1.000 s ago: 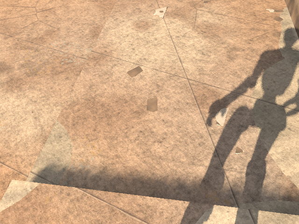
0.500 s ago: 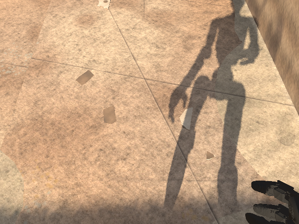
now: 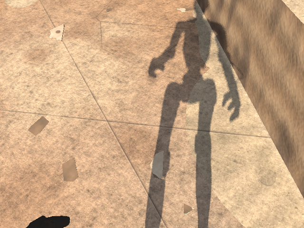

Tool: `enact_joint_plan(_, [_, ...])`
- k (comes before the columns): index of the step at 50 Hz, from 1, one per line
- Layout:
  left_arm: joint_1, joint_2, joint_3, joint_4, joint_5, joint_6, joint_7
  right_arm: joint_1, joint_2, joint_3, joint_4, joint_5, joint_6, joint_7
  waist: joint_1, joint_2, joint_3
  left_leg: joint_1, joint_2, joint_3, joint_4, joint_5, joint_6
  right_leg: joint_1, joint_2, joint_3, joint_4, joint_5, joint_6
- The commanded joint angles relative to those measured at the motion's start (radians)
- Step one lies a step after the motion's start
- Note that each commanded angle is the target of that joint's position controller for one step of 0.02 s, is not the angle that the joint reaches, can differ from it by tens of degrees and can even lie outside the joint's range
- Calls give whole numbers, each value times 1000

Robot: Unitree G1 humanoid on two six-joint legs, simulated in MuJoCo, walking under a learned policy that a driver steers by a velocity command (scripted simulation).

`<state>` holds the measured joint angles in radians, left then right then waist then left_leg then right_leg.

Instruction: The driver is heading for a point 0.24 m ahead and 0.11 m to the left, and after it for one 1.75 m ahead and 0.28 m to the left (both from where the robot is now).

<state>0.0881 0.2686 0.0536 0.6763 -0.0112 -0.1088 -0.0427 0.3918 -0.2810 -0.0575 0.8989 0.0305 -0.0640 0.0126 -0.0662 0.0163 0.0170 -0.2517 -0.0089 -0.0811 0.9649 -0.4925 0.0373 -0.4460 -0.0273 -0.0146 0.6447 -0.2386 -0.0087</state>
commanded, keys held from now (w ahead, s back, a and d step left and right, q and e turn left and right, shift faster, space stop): w+q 0.06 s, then q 0.46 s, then no key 0.08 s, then e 0.40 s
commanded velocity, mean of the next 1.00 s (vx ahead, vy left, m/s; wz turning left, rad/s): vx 0.15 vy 0.00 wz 0.25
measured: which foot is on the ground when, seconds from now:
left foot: up 0.00-0.42, down 0.44-1.00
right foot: down 0.00-0.44, up 0.46-0.80, down 0.82-1.00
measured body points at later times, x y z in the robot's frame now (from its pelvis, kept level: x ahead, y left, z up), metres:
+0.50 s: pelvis +0.23 +0.07 -0.11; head +0.27 +0.10 +0.34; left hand +0.21 +0.36 -0.23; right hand +0.49 -0.12 -0.19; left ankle +0.29 +0.16 -0.84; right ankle +0.11 -0.12 -0.65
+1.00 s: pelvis +0.33 +0.06 -0.12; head +0.35 +0.06 +0.33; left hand +0.39 +0.37 -0.21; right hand +0.53 -0.16 -0.24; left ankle +0.29 +0.16 -0.84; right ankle +0.40 -0.07 -0.84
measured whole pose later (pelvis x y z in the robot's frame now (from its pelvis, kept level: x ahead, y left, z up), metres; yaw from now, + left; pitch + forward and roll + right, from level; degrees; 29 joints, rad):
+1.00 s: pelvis +0.33 +0.06 -0.12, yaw +15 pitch +2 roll +1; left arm 0.22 0.28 0.08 0.66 0.00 0.02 0.03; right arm 0.15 -0.24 -0.06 0.78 -0.02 0.03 -0.03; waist 0.00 -0.01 0.00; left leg -0.31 -0.04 0.04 0.63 -0.36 0.02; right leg -0.41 -0.01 0.12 0.68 -0.30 0.04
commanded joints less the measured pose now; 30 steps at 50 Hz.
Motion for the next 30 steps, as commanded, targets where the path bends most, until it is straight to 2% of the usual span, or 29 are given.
enact_joint_plan(1, [269,137,46,25,-3,6,-7,-68,-148,-32,-133,25,-6,-10,146,-154,-94,-553,61,-27,394,71,43,490,-353,510,-377,-85,-260])
enact_joint_plan(2, [197,111,38,22,5,0,-13,-74,-128,-33,-135,8,14,-12,109,-122,-58,-502,99,-43,350,123,34,390,-334,428,-384,0,-256])
enact_joint_plan(3, [146,89,34,25,5,-6,-12,-71,-104,-37,-144,-3,33,-9,75,-126,-26,-462,126,-62,278,150,30,321,-298,340,-404,16,-233])
enact_joint_plan(4, [109,82,33,31,6,-10,-8,-80,-86,-38,-153,0,49,-10,54,-122,12,-424,133,-58,213,154,24,268,-276,264,-427,89,-208])
enact_joint_plan(5, [99,96,40,40,6,-14,-1,-110,-64,-34,-175,-5,61,-12,48,-111,37,-409,126,-29,144,157,12,240,-268,192,-440,209,-199])
enact_joint_plan(6, [96,118,49,49,11,-14,9,-130,-45,-28,-195,-19,65,-13,44,-90,39,-403,118,-8,97,180,-1,236,-274,141,-427,379,-207])
enact_joint_plan(7, [117,139,59,51,24,-22,22,-106,-51,-35,-194,-41,63,-7,48,-37,-16,-388,111,-3,131,318,-11,275,-291,102,-371,519,-224])
enact_joint_plan(8, [117,136,58,57,27,-24,32,-102,-48,-34,-200,-40,60,-3,44,-31,-43,-407,109,-6,85,386,-12,304,-285,60,-356,566,-210])
enact_joint_plan(9, [138,125,56,63,13,-29,53,-164,-63,-42,-212,-15,46,3,60,-51,-11,-475,103,-31,-5,492,-12,346,-247,22,-349,407,-168])
enact_joint_plan(11, [164,130,57,69,11,-22,82,-236,-50,-38,-239,-17,33,23,94,-92,-17,-490,96,-14,-107,646,-9,377,-242,-26,-307,362,-143])
enact_joint_plan(12, [151,133,59,64,4,-10,97,-284,-59,-38,-263,-11,34,38,92,-66,12,-386,78,11,-300,789,-14,271,-180,-109,-300,215,-101])
enact_joint_plan(13, [172,132,62,70,2,2,100,-324,-38,-34,-273,-13,36,55,120,-57,4,-261,39,56,-400,919,-19,211,-159,-152,-270,131,-78])
enact_joint_plan(14, [196,140,67,78,-1,6,101,-345,-28,-33,-283,-12,40,72,131,-66,-3,-189,31,53,-412,984,-22,176,-178,-149,-235,70,-74])
enact_joint_plan(16, [190,140,70,68,-9,14,100,-353,-47,-41,-287,4,64,93,122,-72,23,-196,53,24,-435,945,-19,184,-210,-142,-141,8,-64])
enact_joint_plan(17, [182,135,69,54,-15,17,96,-363,-60,-44,-285,6,77,98,126,-55,43,-229,65,24,-460,901,-23,215,-226,-133,-82,-13,-58])
enact_joint_plan(19, [217,110,63,60,-30,31,89,-343,-60,-45,-251,-6,88,95,127,-6,51,-216,89,26,-553,891,-19,257,-243,-118,91,-51,-39])
enact_joint_plan(20, [221,106,62,68,-25,40,87,-268,-69,-53,-211,-12,83,86,95,13,25,-147,71,60,-591,900,-8,251,-243,-130,230,-19,-29])
enact_joint_plan(21, [222,102,58,76,-25,44,79,-118,-88,-70,-152,-35,70,69,20,44,-40,53,5,131,-657,964,20,197,-191,-178,430,48,-9])
enact_joint_plan(22, [261,82,50,84,-14,40,73,33,-166,-98,-93,-55,59,49,-45,126,-120,349,43,90,-619,1217,86,1,-98,-205,774,-209,39])
enact_joint_plan(23, [391,31,29,51,19,41,61,16,-274,-102,-125,-69,40,41,28,283,-234,753,236,-151,-251,1720,225,-446,-32,-95,1170,-710,101])
enact_joint_plan(24, [348,92,15,2,6,27,55,12,-286,-99,-162,-36,43,45,-23,238,-467,805,348,-338,-288,1732,361,-487,-37,42,1260,-653,112])
enact_joint_plan(25, [273,143,22,-26,-9,29,61,-55,-263,-87,-194,-28,58,37,-21,117,-469,724,368,-366,-361,1503,376,-510,-51,82,1295,-579,105])
enact_joint_plan(26, [222,123,9,-68,-19,27,74,-124,-280,-81,-201,-24,71,21,37,66,-439,589,404,-477,-449,1124,389,-579,-49,100,1290,-432,99])
enact_joint_plan(27, [207,156,16,-41,-21,54,100,-229,-211,-52,-244,-30,79,12,72,-54,-366,361,412,-477,-529,785,345,-511,-82,128,1080,-249,87])
enact_joint_plan(28, [211,185,30,-12,-8,85,118,-309,-152,-30,-264,-37,75,5,100,-52,-271,149,389,-453,-570,711,310,-385,-101,154,959,-147,84])
enact_joint_plan(29, [211,175,33,-4,15,109,129,-327,-139,-22,-256,-46,66,0,114,-8,-217,17,342,-413,-574,738,290,-302,-91,141,936,-133,91])
enact_joint_plan(30, [197,156,33,-23,32,114,134,-295,-149,-23,-233,-47,60,-12,113,10,-161,-51,270,-325,-591,705,268,-267,-77,135,777,-61,109])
